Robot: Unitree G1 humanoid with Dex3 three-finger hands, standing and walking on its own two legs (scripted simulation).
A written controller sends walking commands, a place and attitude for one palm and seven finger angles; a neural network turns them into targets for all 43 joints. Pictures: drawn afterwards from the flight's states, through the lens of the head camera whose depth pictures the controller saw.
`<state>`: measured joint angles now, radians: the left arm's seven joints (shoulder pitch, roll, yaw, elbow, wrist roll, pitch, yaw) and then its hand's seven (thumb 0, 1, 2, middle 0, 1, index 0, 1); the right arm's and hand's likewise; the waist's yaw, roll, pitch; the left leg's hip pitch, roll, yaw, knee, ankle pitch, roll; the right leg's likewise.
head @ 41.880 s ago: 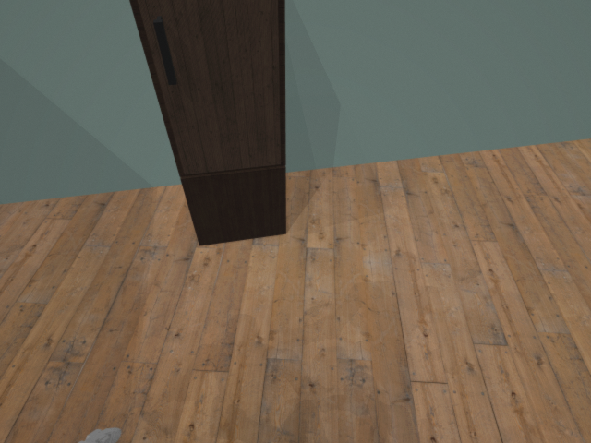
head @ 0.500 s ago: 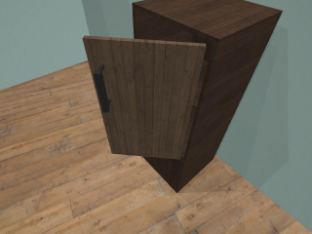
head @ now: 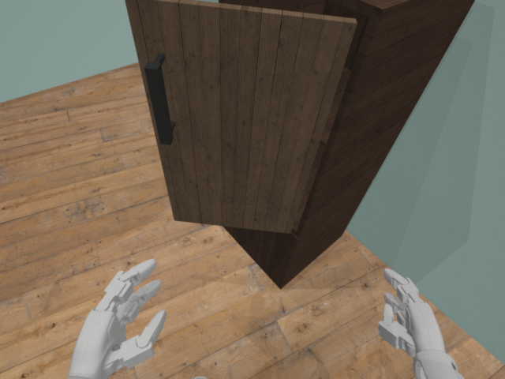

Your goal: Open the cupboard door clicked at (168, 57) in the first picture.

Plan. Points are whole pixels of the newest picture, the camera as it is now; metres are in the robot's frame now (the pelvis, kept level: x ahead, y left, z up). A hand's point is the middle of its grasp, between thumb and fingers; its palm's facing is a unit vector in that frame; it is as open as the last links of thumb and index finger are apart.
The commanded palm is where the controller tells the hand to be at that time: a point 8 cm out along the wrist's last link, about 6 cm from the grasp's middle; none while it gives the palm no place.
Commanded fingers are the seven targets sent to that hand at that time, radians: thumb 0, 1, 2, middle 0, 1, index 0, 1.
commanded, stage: raise the hand with hooked fingers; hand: left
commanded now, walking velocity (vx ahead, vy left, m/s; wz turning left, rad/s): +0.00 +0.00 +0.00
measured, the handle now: (163, 101) +0.54 +0.21 +0.14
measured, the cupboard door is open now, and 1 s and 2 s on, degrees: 44 44 44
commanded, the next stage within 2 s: move the hooked fingers beside the handle in 1.66 s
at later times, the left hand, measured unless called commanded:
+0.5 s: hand (86, 278) +0.22 +0.23 +0.09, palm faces +0.10 -0.99 -0.08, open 11.7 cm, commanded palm +0.19 +0.28 +0.09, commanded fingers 0.00 -0.22 0.42 -0.28 -1.02 -0.28 -1.02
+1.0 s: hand (43, 234) +0.26 +0.29 +0.13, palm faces +0.03 -1.00 -0.05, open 13.9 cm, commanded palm +0.23 +0.34 +0.14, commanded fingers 0.00 -0.50 0.30 -0.30 -1.20 -0.30 -1.20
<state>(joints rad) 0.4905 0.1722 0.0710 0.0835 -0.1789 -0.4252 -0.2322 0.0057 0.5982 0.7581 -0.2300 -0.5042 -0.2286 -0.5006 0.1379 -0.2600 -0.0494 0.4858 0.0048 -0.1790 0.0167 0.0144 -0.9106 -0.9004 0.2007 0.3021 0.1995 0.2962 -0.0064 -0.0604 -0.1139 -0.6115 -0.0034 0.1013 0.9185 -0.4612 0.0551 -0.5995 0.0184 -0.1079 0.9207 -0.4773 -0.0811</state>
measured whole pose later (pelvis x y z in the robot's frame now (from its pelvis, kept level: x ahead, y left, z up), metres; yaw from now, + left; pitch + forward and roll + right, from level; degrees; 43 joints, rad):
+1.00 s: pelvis -0.01 +0.02 +0.03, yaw +2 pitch +3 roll -2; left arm 0.01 0.41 0.36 0.27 -0.34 -0.11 -0.45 -0.01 -0.47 0.31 -0.30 -1.18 -0.30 -1.18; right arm 0.23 -0.26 0.08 0.59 0.06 -0.24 -0.09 0.01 -0.90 -0.90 0.20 0.30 0.20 0.30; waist 0.02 0.04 -0.04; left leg -0.38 -0.02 0.06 0.67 -0.33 0.08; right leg -0.33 0.02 -0.14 0.61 -0.33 -0.05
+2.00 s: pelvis -0.01 +0.01 +0.04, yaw +2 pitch +3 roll -1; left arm -0.24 0.47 0.40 0.52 -0.31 -0.11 -0.51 -0.02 -0.50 0.30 -0.30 -1.20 -0.30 -1.20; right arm 0.25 -0.29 0.07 0.64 0.06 -0.22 -0.11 0.01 -0.90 -0.90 0.20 0.30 0.20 0.30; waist 0.01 0.03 -0.01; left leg -0.36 -0.03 0.05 0.60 -0.30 0.07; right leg -0.31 0.03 -0.14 0.56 -0.30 -0.06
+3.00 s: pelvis +0.01 +0.03 +0.03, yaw +0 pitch +11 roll -2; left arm -0.71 0.56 0.41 1.03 -0.21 -0.27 -0.45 -0.02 -0.50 0.30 -0.30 -1.20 -0.30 -1.20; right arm 0.37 -0.30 0.05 0.65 0.04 -0.05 -0.06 0.01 -0.91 -0.90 0.20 0.30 0.20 0.30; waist -0.10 0.01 -0.06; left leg -0.53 -0.02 0.08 0.68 -0.34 0.08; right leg -0.49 0.03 -0.11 0.63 -0.33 -0.04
